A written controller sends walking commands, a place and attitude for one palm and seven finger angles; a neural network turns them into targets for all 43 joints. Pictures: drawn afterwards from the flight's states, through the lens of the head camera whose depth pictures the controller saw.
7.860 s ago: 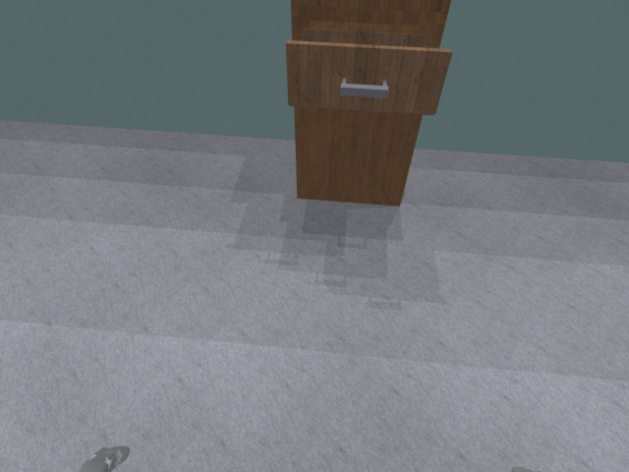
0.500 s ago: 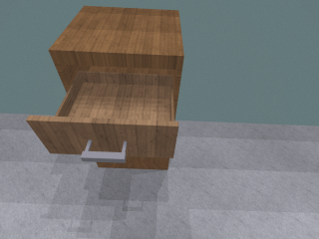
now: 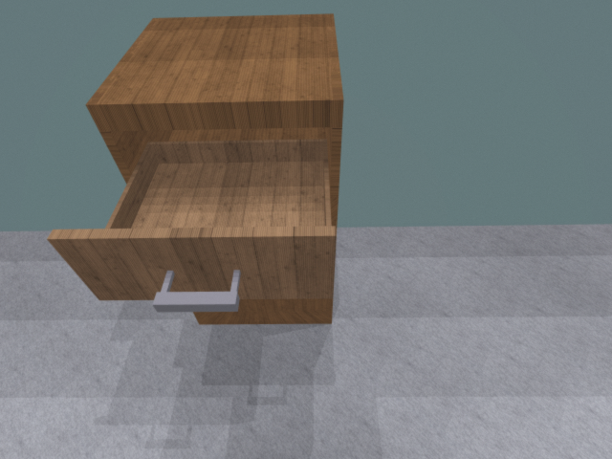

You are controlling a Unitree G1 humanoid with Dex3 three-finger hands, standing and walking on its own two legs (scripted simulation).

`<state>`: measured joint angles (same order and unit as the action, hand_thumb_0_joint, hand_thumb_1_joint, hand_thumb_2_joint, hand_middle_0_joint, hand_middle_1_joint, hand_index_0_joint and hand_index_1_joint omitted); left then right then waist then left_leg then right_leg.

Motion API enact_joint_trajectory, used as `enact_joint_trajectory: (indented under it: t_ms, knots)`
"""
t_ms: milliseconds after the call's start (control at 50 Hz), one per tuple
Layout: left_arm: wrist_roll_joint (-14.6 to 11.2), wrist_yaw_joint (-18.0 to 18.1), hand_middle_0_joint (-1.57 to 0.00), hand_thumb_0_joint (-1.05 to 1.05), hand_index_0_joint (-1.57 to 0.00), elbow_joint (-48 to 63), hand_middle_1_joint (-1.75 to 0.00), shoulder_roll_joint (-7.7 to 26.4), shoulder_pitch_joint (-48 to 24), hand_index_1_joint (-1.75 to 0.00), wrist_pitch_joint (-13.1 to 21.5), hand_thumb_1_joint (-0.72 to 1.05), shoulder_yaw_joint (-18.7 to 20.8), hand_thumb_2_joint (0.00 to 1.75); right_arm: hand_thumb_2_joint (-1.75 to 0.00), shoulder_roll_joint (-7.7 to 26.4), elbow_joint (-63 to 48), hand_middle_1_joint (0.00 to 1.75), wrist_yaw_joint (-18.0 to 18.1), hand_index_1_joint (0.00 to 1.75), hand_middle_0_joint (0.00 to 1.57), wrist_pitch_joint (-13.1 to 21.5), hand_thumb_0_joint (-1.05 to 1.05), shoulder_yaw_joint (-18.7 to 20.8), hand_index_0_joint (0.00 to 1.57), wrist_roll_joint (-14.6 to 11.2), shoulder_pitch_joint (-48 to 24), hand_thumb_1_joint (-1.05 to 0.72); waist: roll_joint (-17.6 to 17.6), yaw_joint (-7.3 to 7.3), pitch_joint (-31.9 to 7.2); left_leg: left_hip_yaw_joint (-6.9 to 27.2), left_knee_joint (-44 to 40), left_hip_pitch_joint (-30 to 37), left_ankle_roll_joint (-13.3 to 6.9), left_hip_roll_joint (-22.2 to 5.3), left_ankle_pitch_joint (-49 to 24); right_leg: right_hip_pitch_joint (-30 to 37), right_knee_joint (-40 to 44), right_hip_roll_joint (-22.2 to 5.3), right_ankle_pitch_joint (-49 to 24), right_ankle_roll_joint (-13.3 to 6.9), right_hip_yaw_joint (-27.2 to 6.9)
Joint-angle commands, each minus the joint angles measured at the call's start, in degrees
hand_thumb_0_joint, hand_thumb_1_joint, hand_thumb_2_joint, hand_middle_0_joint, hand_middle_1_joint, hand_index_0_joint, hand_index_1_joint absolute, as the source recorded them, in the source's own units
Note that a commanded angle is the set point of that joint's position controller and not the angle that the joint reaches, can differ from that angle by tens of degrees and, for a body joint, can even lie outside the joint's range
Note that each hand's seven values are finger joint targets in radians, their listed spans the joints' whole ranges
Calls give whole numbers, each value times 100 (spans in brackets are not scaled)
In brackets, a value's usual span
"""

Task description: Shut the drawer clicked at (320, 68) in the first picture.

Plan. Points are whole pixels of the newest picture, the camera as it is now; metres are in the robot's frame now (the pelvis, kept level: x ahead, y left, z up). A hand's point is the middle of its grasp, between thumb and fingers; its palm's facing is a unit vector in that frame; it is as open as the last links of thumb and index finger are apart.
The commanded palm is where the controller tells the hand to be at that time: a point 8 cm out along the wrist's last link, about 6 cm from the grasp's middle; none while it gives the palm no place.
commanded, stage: look again from close up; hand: left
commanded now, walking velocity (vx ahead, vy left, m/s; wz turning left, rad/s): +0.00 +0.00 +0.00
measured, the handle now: (200, 289) +0.37 +0.20 -0.03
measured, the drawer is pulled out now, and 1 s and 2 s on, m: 0.28 0.28 0.28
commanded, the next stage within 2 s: shuffle to correct the standing spot in 0.08 s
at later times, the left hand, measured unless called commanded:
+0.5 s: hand out of the picture +0.00 +0.15 -0.18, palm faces +0.04 -0.98 -0.18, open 7.3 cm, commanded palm none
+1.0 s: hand out of the picture +0.06 +0.17 -0.17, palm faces +0.02 -0.96 -0.27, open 7.3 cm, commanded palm none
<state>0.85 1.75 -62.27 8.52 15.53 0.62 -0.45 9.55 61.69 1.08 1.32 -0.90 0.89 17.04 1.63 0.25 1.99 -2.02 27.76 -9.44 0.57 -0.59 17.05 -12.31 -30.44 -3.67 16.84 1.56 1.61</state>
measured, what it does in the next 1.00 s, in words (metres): stands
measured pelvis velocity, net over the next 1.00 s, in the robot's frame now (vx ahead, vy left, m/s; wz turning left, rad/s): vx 0.02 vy -0.02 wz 0.02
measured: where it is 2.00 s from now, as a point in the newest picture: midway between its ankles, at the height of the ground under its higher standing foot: outside the picture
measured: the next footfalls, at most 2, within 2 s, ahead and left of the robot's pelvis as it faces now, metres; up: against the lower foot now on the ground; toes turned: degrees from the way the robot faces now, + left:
left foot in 1.76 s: -0.07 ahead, +0.11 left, +0.00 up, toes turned +3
right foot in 1.98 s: -0.11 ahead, -0.06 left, +0.01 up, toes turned +7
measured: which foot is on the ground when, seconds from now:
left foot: down 0.00-1.00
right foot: down 0.00-1.00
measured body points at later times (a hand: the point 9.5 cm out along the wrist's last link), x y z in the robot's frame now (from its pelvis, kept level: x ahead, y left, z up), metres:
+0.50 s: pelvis +0.03 -0.02 -0.01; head +0.05 -0.03 +0.44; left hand +0.00 +0.20 -0.16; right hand +0.01 -0.24 -0.17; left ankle -0.02 +0.13 -0.74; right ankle -0.01 -0.13 -0.74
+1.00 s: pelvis +0.02 -0.02 +0.00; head +0.07 -0.04 +0.44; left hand +0.06 +0.22 -0.15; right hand +0.08 -0.26 -0.16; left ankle -0.01 +0.11 -0.72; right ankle -0.01 -0.13 -0.74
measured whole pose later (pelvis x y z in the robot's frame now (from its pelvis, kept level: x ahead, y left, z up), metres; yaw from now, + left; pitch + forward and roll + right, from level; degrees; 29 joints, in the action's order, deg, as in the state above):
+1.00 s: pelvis +0.02 -0.02 +0.00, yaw +1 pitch +0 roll +1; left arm 1.8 3.3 -58.0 9.5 13.1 2.4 0.8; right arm 11.5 57.6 1.3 0.0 1.6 0.4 10.9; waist 1.5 0.1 5.0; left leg -3.2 38.3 -15.3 0.9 -2.7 23.0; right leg -12.4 -31.8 -2.2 19.2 -0.4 4.3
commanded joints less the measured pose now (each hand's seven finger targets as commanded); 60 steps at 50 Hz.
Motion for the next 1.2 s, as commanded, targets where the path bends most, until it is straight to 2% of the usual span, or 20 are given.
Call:
enact_joint_trajectory:
  t_ms: [0,160,280,380,500,580,640,740,880,900,920,940,980,1000,1020,1060,1080,1100,1120,1180]
  knots:
    - [-21,43,-20,0,-20,158,-30,658,376,-30,56,90,130,90,-90,469,-139,30,27,30,20,60,0,83,20,-26,335,-90,-177,-47,208,315,-591,-276,-177,-395,-1170,95,538,-242,-901,-298,-230]
    - [-21,32,-20,0,-20,119,-30,695,359,-30,74,90,129,90,-90,475,-79,30,37,30,20,36,0,76,20,-35,248,-90,-258,-40,108,243,-569,-97,-132,-422,-1261,143,635,-284,-1237,-310,-268]
    - [44,-23,-20,0,-20,93,-30,785,435,-30,32,90,194,90,-90,399,-8,30,-22,30,20,-58,0,97,20,29,312,-90,-394,-47,647,58,-385,-517,-161,-187,521,-333,982,-284,1324,-484,-482]
    - [37,-62,-20,0,-20,128,-30,780,519,-30,58,90,245,90,-90,336,8,30,-33,30,20,-3,0,96,20,39,495,-90,-379,-23,810,34,-192,-610,-217,-156,353,-510,876,-266,1407,-597,-513]
    - [24,-61,-20,0,-20,45,-30,621,700,-30,184,90,251,90,-90,454,140,30,46,30,20,179,0,96,20,7,757,-90,157,-27,7,158,67,18,-341,-460,-2078,87,-228,-126,-1284,-577,50]
    - [-29,56,-20,0,-20,-26,-30,606,794,-30,199,90,262,90,-90,455,137,30,166,30,20,143,0,80,20,-35,762,-90,-37,-100,-221,48,425,118,-210,-438,-4121,561,-478,-257,-3767,-442,9]
    - [-65,111,-20,0,-20,-43,-30,767,812,-30,175,90,269,90,-90,410,15,30,193,30,20,78,0,97,20,-83,523,-90,-364,-125,-181,-50,283,-89,-65,-332,-3658,847,-425,-476,-5244,-369,-91]
    - [-30,133,-20,0,-20,155,-30,687,510,-30,36,90,272,90,-90,394,-44,30,173,30,20,-4,0,212,20,-80,427,-90,-226,-70,-75,-88,-89,235,-104,-469,-3528,443,-313,-426,-3926,-321,-98]
    - [4,139,-20,0,-20,321,-30,741,478,-30,8,90,279,90,-90,385,-202,30,134,30,20,-65,0,237,20,-57,188,-90,-460,-94,-287,-121,-223,288,-81,-503,-2604,499,32,-517,-3574,-388,-226]
    - [45,304,-20,0,-20,111,-30,1053,915,-30,197,90,326,90,-90,855,-617,30,53,30,20,-4,0,419,20,-90,-418,-90,-1475,-272,-137,-368,1409,-468,63,-508,-2416,466,408,-622,-5991,-55,-474]
    - [132,277,-20,0,-20,323,-30,1334,1003,-30,223,90,423,90,-90,631,-990,30,7,30,20,23,0,343,20,-68,-331,-90,-1541,-261,-228,-411,1715,-1747,120,48,-84,1980,120,-1162,-8346,-399,-784]
    - [99,247,-20,0,-20,450,-30,1315,1112,-30,238,90,383,90,-90,278,-976,30,13,30,20,-9,0,292,20,-77,-348,-90,-1770,-306,-810,-150,1777,-1942,-88,-56,1097,2337,-79,-1540,-8960,-645,-1153]
    - [114,263,-20,0,-20,644,-30,1027,699,-30,197,90,268,90,-90,301,-986,30,-8,30,20,-32,0,274,20,-61,-457,-90,-1285,-106,-976,-308,915,-1553,-99,91,940,2151,-428,-1168,-8155,-737,-509]
    - [45,243,-20,0,-20,753,-30,1102,402,-30,159,90,252,90,-90,365,-843,30,-20,30,20,-53,0,287,20,-70,-118,-90,-960,130,-1202,-344,319,-661,-98,176,-128,1634,-654,-944,-6911,-670,-325]
    - [-42,228,-20,0,-20,848,-30,1090,100,-30,112,90,236,90,-90,438,-671,30,-30,30,20,-42,0,314,20,-27,272,-90,-679,297,-1315,-327,-8,108,-107,56,-1310,1112,-815,-732,-5199,-570,-175]
    - [-90,181,-20,0,-20,927,-30,679,76,-30,-59,90,186,90,-90,908,-747,30,2,30,20,-69,0,336,20,19,87,-90,700,117,-746,957,-367,120,-573,-1126,-2567,-69,-549,-19,-10,-201,146]
    - [-47,172,-20,0,-20,884,-30,572,238,-30,-148,90,159,90,-90,944,-855,30,-24,30,20,-137,0,316,20,55,-283,-90,818,-34,-73,1116,-831,-685,-800,-1276,-1177,-58,-516,98,1182,-209,119]
    - [17,142,-20,0,-20,864,-30,524,383,-30,-194,90,140,90,-90,849,-974,30,-43,30,20,-176,0,296,20,57,-512,-90,713,-111,660,1099,-1164,-1443,-770,-1115,457,-89,-322,107,1184,-272,150]
    - [47,117,-20,0,-20,810,-30,568,440,-30,-231,90,118,90,-90,826,-1009,30,-58,30,20,-198,0,293,20,66,-660,-90,1180,-174,1181,1161,-1439,-1946,-669,-924,1469,-193,-193,113,1071,-304,127]
    - [81,67,-20,0,-20,664,-30,617,766,-30,-152,90,86,90,-90,821,-1054,30,-88,30,20,-232,0,286,20,30,-641,-90,385,-193,1110,990,-1346,-1947,-489,-625,2089,-217,221,119,787,-368,-78]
